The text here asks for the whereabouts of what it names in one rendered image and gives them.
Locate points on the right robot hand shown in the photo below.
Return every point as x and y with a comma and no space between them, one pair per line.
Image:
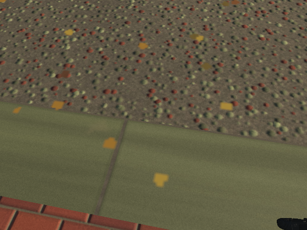
292,223

